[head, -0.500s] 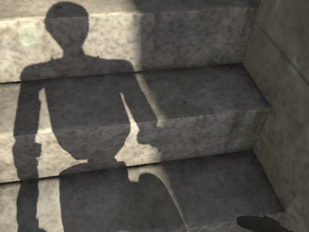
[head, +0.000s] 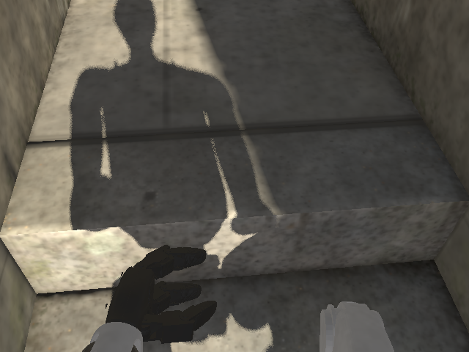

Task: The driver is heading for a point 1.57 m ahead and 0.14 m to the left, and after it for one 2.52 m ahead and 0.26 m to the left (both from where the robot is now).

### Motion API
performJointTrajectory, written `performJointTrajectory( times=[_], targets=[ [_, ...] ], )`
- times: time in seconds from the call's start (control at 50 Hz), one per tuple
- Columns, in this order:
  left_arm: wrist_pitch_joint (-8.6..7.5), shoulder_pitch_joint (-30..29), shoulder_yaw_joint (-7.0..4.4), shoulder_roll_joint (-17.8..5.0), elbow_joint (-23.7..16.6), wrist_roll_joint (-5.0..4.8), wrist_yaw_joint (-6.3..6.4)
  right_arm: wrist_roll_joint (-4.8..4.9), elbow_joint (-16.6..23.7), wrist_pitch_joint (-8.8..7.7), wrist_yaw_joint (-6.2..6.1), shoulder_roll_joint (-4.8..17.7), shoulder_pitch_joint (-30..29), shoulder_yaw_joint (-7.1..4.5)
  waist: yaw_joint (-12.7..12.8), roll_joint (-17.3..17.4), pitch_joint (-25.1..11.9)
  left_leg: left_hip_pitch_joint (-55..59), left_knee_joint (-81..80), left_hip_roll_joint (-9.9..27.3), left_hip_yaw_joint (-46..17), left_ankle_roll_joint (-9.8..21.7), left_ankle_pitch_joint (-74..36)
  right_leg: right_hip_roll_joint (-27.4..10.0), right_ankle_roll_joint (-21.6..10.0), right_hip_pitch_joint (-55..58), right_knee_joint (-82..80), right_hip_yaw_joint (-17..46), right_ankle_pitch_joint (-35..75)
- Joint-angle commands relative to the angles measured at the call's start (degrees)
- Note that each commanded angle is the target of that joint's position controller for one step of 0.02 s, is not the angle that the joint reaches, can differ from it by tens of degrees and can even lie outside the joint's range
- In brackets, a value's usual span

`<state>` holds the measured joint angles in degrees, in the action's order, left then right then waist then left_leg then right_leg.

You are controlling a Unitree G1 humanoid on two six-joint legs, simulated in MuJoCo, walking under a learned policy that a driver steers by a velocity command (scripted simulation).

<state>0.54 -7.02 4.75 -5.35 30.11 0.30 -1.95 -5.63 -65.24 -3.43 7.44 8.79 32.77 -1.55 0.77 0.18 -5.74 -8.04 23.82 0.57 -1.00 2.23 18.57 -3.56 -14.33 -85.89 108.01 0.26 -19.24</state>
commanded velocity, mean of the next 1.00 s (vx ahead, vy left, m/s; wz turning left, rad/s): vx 0.09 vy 0.00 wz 0.00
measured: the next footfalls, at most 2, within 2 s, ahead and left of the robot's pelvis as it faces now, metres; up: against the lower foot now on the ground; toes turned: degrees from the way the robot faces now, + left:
right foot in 0.08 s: +0.19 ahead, -0.15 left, +0.21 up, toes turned -5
left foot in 0.48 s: +0.39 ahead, +0.16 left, +0.41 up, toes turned -4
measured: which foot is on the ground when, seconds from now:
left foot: down 0.00-0.10, up 0.12-0.46, down 0.48-1.00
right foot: up 0.00-0.06, down 0.08-0.54, up 0.56-0.76, down 0.78-1.00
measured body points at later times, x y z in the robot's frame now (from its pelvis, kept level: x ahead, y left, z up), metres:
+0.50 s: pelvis +0.24 +0.01 +0.22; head +0.25 +0.02 +0.67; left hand +0.22 +0.24 +0.06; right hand +0.48 -0.15 +0.15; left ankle +0.35 +0.15 -0.32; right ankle +0.16 -0.14 -0.53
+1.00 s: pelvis +0.32 -0.01 +0.38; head +0.31 -0.01 +0.83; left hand +0.44 +0.22 +0.25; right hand +0.45 -0.26 +0.27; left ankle +0.35 +0.16 -0.32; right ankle +0.26 -0.14 -0.33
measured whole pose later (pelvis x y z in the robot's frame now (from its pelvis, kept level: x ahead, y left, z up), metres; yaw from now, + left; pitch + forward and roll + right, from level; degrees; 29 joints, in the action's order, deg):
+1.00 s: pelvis +0.32 -0.01 +0.38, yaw +0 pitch +1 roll +1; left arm -5.8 9.8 -1.3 -11.8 57.0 -1.4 -5.2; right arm 0.8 -47.2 -1.4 5.2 13.8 8.7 -0.4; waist -4.1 -0.4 -3.4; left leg -26.2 47.4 1.4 -4.6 -3.3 18.8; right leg -1.9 1.4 -16.2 45.7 1.3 -30.1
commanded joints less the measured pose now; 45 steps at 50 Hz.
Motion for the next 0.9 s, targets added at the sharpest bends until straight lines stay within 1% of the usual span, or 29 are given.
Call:
performJointTrajectory(
  times=[0.02, 0.04, 0.06, 0.08, 0.1, 0.12, 0.14, 0.16, 0.18, 0.22, 0.26, 0.28, 0.36, 0.38, 0.42, 0.48, 0.5, 0.52, 0.56, 0.6, 0.64, 0.7, 0.74, 0.78, 0.8, 0.82, 0.84, 0.86, 0.9],
  targets=[
    [3.38, -14.8, 0.79, -3.3, -6.3, -1.34, -3.23, 3.23, 4.5, -0.91, 5.18, 19.4, -8.0, -3.97, 9.2, 14.5, -4.9, -32.5, -23.9, 11.8, -4.1, 14.1, -92.2, 4.6, 4.2, 49.7, -17.7, -10.5, 19.1],
    [4.22, -11.2, -0.48, -8.2, -3.8, -1.66, -3.29, 5.43, 3.4, -1.75, 5.26, 18.3, 1.9, -3.57, 5.6, 7.3, -11.1, -8.2, -15.2, 10.4, -2.2, 13.8, -114.1, 8.1, 4.5, 41.6, -28.9, -16.3, 7.4],
    [4.17, -3.2, -1.10, -9.5, 1.1, -1.02, -2.63, 4.57, 3.5, -1.90, 4.92, 17.0, 4.7, -3.11, 4.0, 10.1, -14.1, 3.9, -6.5, 11.7, -2.6, 12.9, -131.3, 9.2, 4.6, 44.1, -38.1, -16.2, 10.8],
    [4.54, 0.9, -2.45, -11.7, 3.4, 0.78, -1.59, 6.22, 4.2, -1.46, 4.53, 16.4, 1.1, -3.28, 6.7, 12.7, -12.7, 16.0, 2.1, 12.3, -3.9, 11.0, -131.7, 10.7, 5.7, 41.5, -58.0, -16.7, 6.8],
    [1.40, 14.2, -3.03, -5.3, 11.2, 1.09, 1.00, 10.19, 7.7, -6.70, -7.51, 14.8, -1.1, -5.08, 4.0, 0.9, -21.1, 13.4, 16.7, 11.2, -1.6, 3.2, -111.3, 12.5, 5.8, 66.0, -56.0, -8.5, -6.1],
    [-0.17, 21.0, -4.14, -7.1, 14.1, 0.39, 2.84, 8.22, 9.8, -8.10, -9.74, 14.3, -2.7, -4.74, 7.5, -10.2, -20.7, -10.5, 39.2, 3.3, -3.8, -0.8, -50.3, -0.9, -2.0, 84.2, -64.0, 13.6, 23.4],
    [-0.72, 24.6, -7.10, -12.0, 16.6, 0.91, 5.13, 8.08, 12.9, -8.44, -9.96, 9.5, -4.0, -4.51, 8.2, -18.0, -21.6, -28.6, 78.7, -8.4, -10.1, -5.0, -9.1, -15.4, -12.4, 88.5, -74.2, 33.9, 54.0],
    [-0.33, 36.5, -7.38, -17.1, 21.8, 2.27, 0.15, 5.23, 7.6, -2.67, -0.81, 4.7, 2.8, -2.98, 10.6, -18.1, -19.8, -49.1, 94.7, -11.8, -20.8, 3.3, -11.3, -17.4, -8.5, 91.3, -76.2, 38.8, 58.6],
    [-3.13, 32.0, -8.70, -16.5, 25.5, 1.88, -2.00, 4.28, 13.5, -0.39, 1.20, 4.6, -10.1, -3.92, 8.6, -11.4, -2.2, -66.4, 105.5, -12.1, -17.9, 5.6, -5.2, -14.2, -3.4, 86.5, -70.6, 29.4, 58.0],
    [-5.03, 30.2, -6.08, -9.7, 30.5, 2.75, -2.10, 1.08, 20.8, 0.90, -0.01, -0.8, -21.0, -1.26, 2.4, 0.1, -3.5, -70.2, 101.0, -6.1, -12.6, 9.7, -1.7, -13.0, -0.9, 83.3, -73.4, 18.2, 47.1],
    [-6.03, 18.9, -3.55, 0.4, 29.0, 2.99, -2.27, 1.62, 21.6, 2.43, -1.98, -3.6, -21.4, 1.59, -6.0, 3.3, -2.4, -65.7, 98.1, -0.7, -7.0, 9.0, 4.0, -8.1, 3.7, 71.3, -82.0, 7.7, 27.2],
    [-6.11, 14.1, -3.94, -0.3, 26.6, 2.58, -1.86, 3.24, 21.9, 3.53, -1.91, -4.8, -19.9, 2.64, -7.3, -4.7, 0.1, -65.3, 104.7, -1.9, -6.5, 7.7, 14.8, -7.4, 3.6, 66.8, -86.8, 5.3, 22.7],
    [-6.71, 15.0, -6.69, -14.4, 24.6, 9.81, -1.48, 4.86, 30.3, 5.58, -3.73, 2.7, -30.8, 3.79, -6.2, 4.0, 1.4, -65.9, 86.5, 3.2, -3.4, 8.2, -1.1, -7.8, 4.2, 55.4, -97.3, 2.4, -6.0],
    [-5.68, 12.1, -6.93, -15.7, 22.3, 8.01, -3.12, 5.71, 33.4, 6.19, -3.44, 5.1, -36.8, 3.30, -7.3, 3.6, 0.9, -50.5, 73.9, 3.6, -0.6, 7.7, 2.8, -7.6, 3.9, 44.7, -105.0, 0.9, -5.3],
    [-4.55, 17.2, -7.86, -18.6, 24.0, 3.25, -4.91, 6.36, 32.4, 7.02, -0.01, 1.4, -34.8, 4.52, -7.6, -10.0, 2.3, -40.5, 76.4, 1.4, 1.2, 5.2, 6.0, -10.1, 3.4, 46.3, -106.9, -1.0, 4.9],
    [-6.12, 26.7, -7.42, -18.0, 27.0, -0.07, -5.25, 5.47, 26.0, 5.25, 0.14, 4.1, -26.3, 3.35, -6.4, -8.1, -3.9, -42.3, 55.1, -2.3, 4.7, 6.4, -0.7, -10.2, 2.9, 73.7, -90.4, -3.0, 59.3],
    [-6.31, 30.1, -7.91, -17.3, 28.1, -1.10, -5.16, 5.19, 26.0, 4.78, -0.04, 5.2, -25.6, 3.26, -4.1, -6.2, -10.5, -30.8, 50.1, -1.8, -0.3, 10.0, -21.6, -7.0, 6.0, 73.9, -82.1, -5.6, 74.2],
    [-6.63, 31.3, -8.47, -17.3, 27.1, -0.62, -3.89, 5.69, 24.5, 4.17, -0.31, 7.1, -22.3, 3.09, -1.5, 0.6, -19.4, -17.6, 39.8, 3.0, -13.0, 13.2, -33.2, -3.3, 11.0, 67.4, -73.4, -4.2, 60.4],
    [-3.86, 26.4, -8.17, -12.2, 23.8, 0.22, -4.74, 5.37, 23.0, 4.84, -2.16, 16.5, -13.6, -0.42, -6.1, 15.2, -16.9, -12.1, 9.8, 13.6, -44.1, 17.6, -0.8, 2.8, 14.5, 52.6, -55.5, 2.2, 12.6],
    [-2.84, 23.7, -9.23, -10.2, 27.0, -0.40, -3.39, 5.29, 19.8, 2.80, -2.67, 15.7, -9.1, -1.98, -10.2, 20.7, -11.3, -19.1, 8.6, 13.5, -46.9, 18.4, 11.8, 5.4, 14.2, 41.5, -16.4, 14.0, 12.8],
    [-5.59, 17.5, -8.34, -7.9, 25.8, -0.59, -1.62, 6.37, 16.5, 0.16, -2.89, 10.5, -17.2, -1.32, -6.3, 10.3, -2.4, -24.1, 16.3, 10.0, -33.8, 14.2, 9.3, 5.9, 10.6, 29.6, -1.6, 11.5, 9.5],
    [-5.77, 19.4, -7.13, -8.8, 26.1, 0.28, 0.50, 8.00, 16.5, -1.95, -3.55, 0.0, -32.2, 1.77, 1.4, 0.4, -3.2, -29.9, 16.9, 6.1, -22.8, 7.1, 10.4, 0.5, 13.7, 33.1, -12.8, 10.1, -0.5],
    [-4.94, 27.3, -7.09, -9.5, 28.5, 0.07, -0.36, 8.49, 21.7, -3.63, -4.05, 3.1, -45.6, 1.74, 6.2, 0.5, -5.2, -39.0, 19.2, 4.8, -16.2, 3.4, 4.5, -1.7, 19.0, 48.8, -20.7, 9.2, -0.2],
    [-5.70, 23.2, -7.76, -12.7, 26.2, 0.13, -0.05, 8.04, 21.3, -4.28, -3.17, 6.7, -41.7, 1.59, 5.2, -4.1, -4.6, -38.1, 23.3, 2.5, -9.7, -0.8, 5.4, -3.1, 23.9, 57.9, -48.5, 6.0, 1.9],
    [-6.37, 20.1, -5.66, -8.1, 24.4, -1.23, -2.85, 10.34, 20.5, -2.91, -1.53, 7.8, -39.3, 1.72, 6.0, -7.1, -1.2, -30.4, 22.0, -0.8, -1.8, -0.9, 1.5, -0.4, 25.3, 62.2, -76.7, -1.8, 0.5],
    [-7.54, 14.7, -6.96, -15.0, 24.9, -4.10, -3.67, 5.85, 19.1, -0.96, 0.43, 10.7, -26.4, -0.22, -5.4, -8.2, -2.0, -17.4, 19.1, -1.6, -0.9, -3.0, -8.5, 1.2, 20.6, 61.2, -71.6, 6.9, 18.4],
    [-7.71, 17.1, -7.52, -17.5, 24.8, -1.85, -3.75, 5.28, 16.4, 0.40, -0.58, 13.2, -20.3, -1.21, -6.0, -2.8, -6.0, -13.8, 26.8, -2.5, -1.1, -2.6, -17.2, -0.5, 19.7, 69.1, -70.3, 4.1, 37.4],
    [-7.70, 14.1, -8.71, -20.2, 24.4, -2.03, -3.49, 5.25, 16.4, 1.07, -1.13, 12.1, -17.2, -0.81, -8.2, -5.9, -5.2, -16.9, 26.6, -2.2, -0.7, -3.0, -19.3, -1.8, 18.0, 75.5, -67.7, 5.0, 49.1],
    [-7.87, 18.2, -8.50, -17.3, 26.0, -2.84, -3.21, 5.07, 18.1, 2.05, -2.05, 6.8, -19.1, 0.62, -7.2, -10.1, -2.5, -21.9, 29.6, -2.0, 0.0, -4.6, -7.4, -4.5, 15.1, 78.6, -69.6, 12.5, 52.4]
  ],
)
Velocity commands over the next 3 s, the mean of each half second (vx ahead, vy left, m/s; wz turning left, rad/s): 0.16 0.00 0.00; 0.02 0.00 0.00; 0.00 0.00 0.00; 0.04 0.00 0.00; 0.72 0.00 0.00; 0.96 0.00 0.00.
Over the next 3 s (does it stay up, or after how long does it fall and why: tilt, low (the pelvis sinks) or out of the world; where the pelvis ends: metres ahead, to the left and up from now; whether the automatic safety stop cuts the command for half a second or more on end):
stays up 0.47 -0.02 0.40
